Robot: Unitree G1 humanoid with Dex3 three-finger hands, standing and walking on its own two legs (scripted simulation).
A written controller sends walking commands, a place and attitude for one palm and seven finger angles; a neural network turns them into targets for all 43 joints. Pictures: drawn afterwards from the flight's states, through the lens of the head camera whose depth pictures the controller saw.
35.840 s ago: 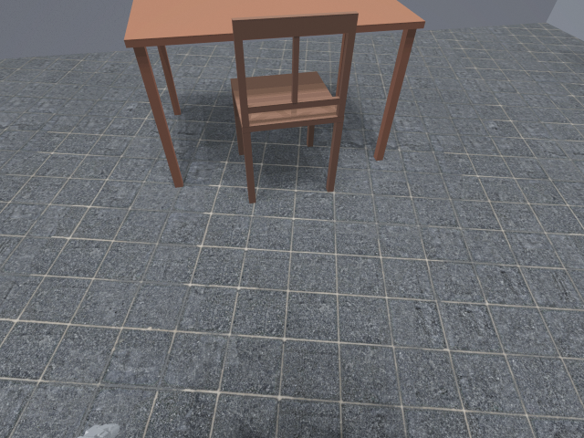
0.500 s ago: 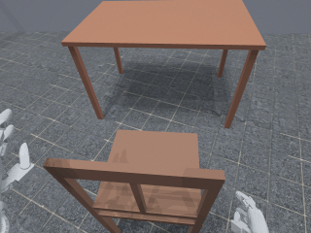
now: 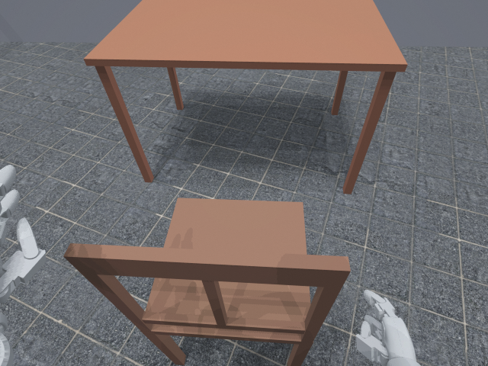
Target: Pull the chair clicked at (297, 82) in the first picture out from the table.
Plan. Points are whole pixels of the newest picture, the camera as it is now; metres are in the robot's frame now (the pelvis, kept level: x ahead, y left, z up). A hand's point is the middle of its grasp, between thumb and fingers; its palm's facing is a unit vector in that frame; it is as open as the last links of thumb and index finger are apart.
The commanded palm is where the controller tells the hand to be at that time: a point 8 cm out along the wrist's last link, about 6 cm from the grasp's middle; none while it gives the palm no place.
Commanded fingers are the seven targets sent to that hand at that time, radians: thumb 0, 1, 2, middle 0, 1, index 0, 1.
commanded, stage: step back with the hand held close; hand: left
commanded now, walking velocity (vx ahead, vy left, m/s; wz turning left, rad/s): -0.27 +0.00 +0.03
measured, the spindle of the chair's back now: (216, 301) +0.26 +0.10 -0.12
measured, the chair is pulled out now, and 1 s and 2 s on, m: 0.67 0.67 0.67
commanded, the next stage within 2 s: stop stepping back and stand still in 1.62 s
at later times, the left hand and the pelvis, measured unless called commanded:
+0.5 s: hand (37, 301) +0.15 +0.26 +0.14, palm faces +0.44 -0.75 -0.48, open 7.4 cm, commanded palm +0.09 +0.30 +0.18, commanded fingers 0.00 0.90 0.90 -0.20 -0.30 -0.20 -0.30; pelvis -0.05 -0.01 -0.01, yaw +0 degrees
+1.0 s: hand (12, 331) +0.11 +0.26 +0.15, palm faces +0.44 -0.74 -0.51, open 7.4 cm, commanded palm +0.05 +0.30 +0.18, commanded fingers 0.00 0.90 0.90 -0.20 -0.30 -0.20 -0.30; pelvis -0.08 +0.00 -0.02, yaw +1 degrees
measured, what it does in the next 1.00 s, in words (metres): shifts its weight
